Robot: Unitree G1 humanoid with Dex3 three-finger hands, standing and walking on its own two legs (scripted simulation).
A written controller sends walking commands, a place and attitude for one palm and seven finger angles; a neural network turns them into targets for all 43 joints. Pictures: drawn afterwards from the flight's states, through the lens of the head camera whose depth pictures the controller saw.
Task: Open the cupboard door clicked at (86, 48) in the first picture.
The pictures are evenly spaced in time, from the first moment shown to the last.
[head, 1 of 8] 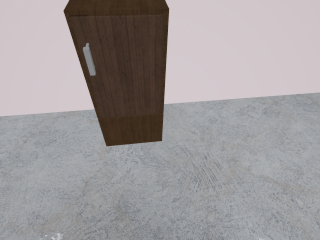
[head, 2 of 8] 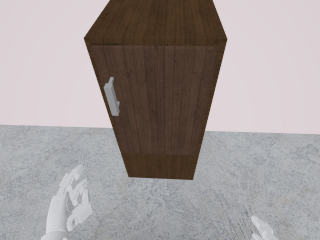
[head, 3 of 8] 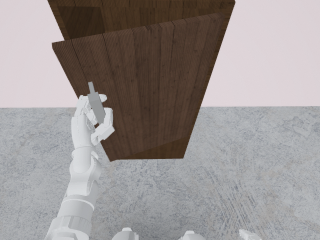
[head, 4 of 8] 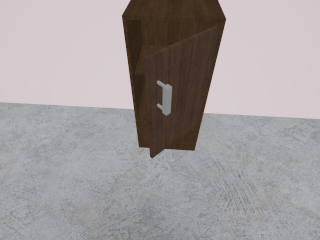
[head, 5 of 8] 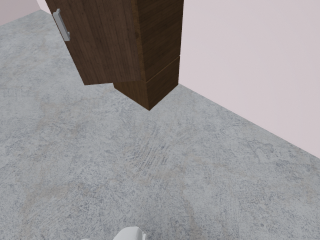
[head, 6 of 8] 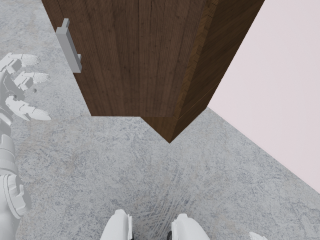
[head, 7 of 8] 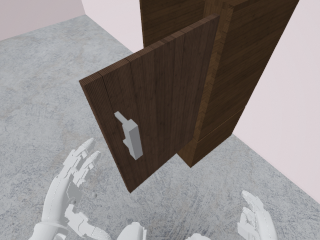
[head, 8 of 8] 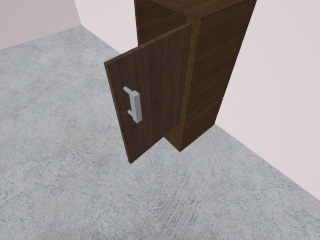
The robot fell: no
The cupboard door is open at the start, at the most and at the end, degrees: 0 94 94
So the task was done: yes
